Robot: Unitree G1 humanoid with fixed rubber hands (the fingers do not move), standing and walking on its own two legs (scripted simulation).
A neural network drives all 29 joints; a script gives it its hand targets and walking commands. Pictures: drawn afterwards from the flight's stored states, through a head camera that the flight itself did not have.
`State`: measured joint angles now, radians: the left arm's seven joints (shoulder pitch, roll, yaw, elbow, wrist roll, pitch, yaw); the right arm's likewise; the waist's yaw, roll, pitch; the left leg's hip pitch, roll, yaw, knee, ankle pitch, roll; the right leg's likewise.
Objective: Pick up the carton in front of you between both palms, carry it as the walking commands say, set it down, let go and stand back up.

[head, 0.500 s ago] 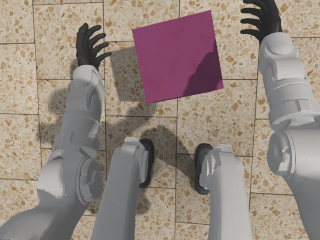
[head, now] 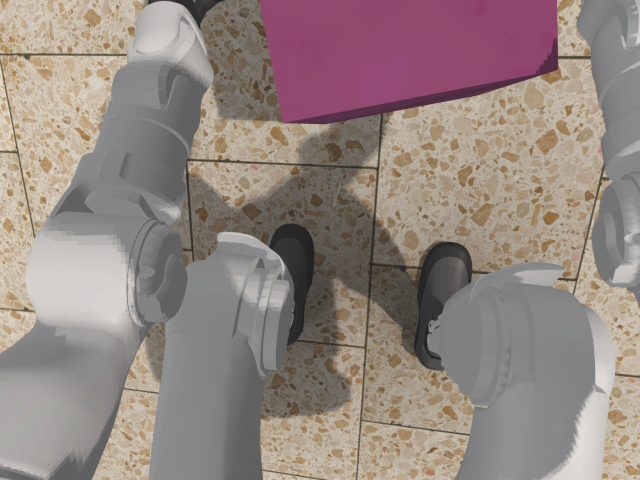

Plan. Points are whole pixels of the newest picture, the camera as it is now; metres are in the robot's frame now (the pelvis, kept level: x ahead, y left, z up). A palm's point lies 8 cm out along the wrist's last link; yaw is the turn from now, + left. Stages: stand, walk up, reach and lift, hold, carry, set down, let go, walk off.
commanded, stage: reach and lift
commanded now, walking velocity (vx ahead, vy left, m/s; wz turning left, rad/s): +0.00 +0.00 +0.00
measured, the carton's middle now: (391, 4) +0.54 -0.02 -0.25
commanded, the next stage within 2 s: none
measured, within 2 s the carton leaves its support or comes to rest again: leaves its support in 0.74 s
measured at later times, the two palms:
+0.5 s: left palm out of the picture +0.53 +0.14 -0.17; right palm out of the picture +0.57 -0.16 -0.17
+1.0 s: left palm out of the picture +0.53 +0.12 -0.08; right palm out of the picture +0.54 -0.17 -0.09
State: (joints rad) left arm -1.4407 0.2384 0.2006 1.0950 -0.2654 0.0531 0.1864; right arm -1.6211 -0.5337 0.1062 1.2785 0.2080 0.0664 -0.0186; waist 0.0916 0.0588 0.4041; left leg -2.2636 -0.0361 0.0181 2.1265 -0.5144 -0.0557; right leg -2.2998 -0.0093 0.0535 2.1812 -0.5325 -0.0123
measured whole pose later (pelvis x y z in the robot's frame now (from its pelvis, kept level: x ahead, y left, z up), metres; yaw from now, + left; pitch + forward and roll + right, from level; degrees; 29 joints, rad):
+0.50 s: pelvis +0.00 +0.00 +0.00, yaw +0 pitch +37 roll +4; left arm -1.46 0.18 0.19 1.13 -0.24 0.03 0.20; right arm -1.62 -0.44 0.11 1.30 0.20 0.05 -0.04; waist 0.07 0.05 0.37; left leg -2.26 -0.05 0.01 2.13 -0.52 -0.06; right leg -2.28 -0.02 0.04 2.18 -0.55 -0.01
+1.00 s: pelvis +0.01 +0.00 +0.01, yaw -3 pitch +41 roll +3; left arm -1.14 0.02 0.47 0.69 -0.04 0.25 0.17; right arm -1.31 -0.25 -0.11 0.90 -0.02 0.31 -0.06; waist 0.06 0.06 0.08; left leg -2.27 -0.07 -0.04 2.12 -0.56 -0.08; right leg -2.30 0.03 0.04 2.14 -0.54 0.00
